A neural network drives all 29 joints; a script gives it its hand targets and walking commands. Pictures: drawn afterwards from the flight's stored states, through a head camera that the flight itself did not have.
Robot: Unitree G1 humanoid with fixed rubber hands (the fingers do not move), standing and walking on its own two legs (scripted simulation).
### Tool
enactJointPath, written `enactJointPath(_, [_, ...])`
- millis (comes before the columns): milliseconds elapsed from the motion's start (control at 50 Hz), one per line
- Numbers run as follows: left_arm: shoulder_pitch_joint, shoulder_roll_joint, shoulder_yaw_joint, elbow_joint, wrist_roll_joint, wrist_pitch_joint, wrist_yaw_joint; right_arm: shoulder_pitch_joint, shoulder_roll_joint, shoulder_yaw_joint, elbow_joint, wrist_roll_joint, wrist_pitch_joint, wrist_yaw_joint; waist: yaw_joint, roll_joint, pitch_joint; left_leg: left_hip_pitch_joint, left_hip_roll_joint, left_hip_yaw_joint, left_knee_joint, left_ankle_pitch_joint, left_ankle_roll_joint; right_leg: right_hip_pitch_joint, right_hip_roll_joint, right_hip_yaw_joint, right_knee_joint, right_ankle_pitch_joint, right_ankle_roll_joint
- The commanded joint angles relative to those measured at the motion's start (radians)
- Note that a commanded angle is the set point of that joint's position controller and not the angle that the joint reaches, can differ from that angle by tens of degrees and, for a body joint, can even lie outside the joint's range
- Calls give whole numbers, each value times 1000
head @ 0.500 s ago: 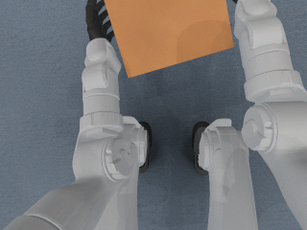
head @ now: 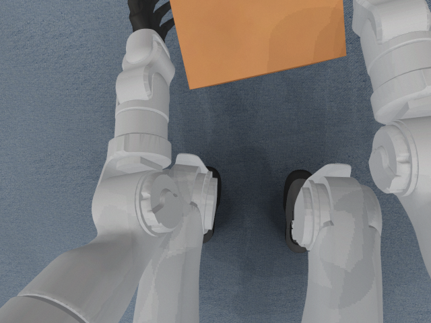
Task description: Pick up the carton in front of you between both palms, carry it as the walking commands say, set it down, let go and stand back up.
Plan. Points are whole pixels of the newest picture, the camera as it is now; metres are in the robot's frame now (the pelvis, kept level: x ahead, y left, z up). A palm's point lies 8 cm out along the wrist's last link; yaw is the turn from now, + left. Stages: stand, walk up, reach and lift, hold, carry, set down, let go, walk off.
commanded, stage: set down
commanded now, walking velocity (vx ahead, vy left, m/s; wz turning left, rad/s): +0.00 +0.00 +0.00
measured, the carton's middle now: (251, 14) +0.55 -0.01 -0.24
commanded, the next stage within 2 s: none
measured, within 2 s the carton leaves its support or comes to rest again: rests again in 0.30 s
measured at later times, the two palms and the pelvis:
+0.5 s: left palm (145, 28) +0.52 +0.15 -0.16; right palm out of the picture +0.56 -0.15 -0.17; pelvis +0.00 +0.00 -0.01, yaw +1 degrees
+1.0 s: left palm (140, 49) +0.50 +0.18 -0.19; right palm out of the picture +0.54 -0.19 -0.21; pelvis -0.01 +0.00 -0.01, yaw +1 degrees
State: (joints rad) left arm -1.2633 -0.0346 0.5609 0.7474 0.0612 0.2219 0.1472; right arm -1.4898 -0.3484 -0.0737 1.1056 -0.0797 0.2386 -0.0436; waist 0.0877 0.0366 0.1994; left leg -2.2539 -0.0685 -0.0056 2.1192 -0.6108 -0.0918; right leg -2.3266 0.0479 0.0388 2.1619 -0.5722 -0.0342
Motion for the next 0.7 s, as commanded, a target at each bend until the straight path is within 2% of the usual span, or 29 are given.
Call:
enactJointPath(0, [-559, -720, -404, -2, -67, -12, -243, -421, 877, 197, -98, 89, -57, 248, 8, -202, -997, 364, -77, 114, -106, 336, 40, 695, 57, -17, -182, 376, 16])
enactJointPath(120, [-561, -694, -355, 54, -46, -14, -243, -410, 819, 145, -24, 61, -60, 256, -14, -165, -898, 366, -79, 106, -103, 287, 40, 617, 51, -20, -181, 299, 4])
enactJointPath(300, [-541, -664, -315, 117, -36, -16, -251, -361, 759, 76, 49, 11, -52, 276, -58, -112, -811, 348, -84, 99, -95, 270, 31, 558, 43, -11, -167, 280, -11])
enactJointPath(440, [-489, -629, -270, 155, -7, -8, -262, -300, 732, 41, 84, -37, -38, 291, -70, -118, -724, 287, -88, 93, -88, 257, 33, 526, 37, 1, -163, 284, -18])
enactJointPath(680, [-376, -552, -209, 203, 35, -11, -262, -210, 647, 8, 104, -91, -35, 285, -73, -110, -640, 234, -87, 93, -75, 259, 26, 519, 29, 20, -155, 314, -15])
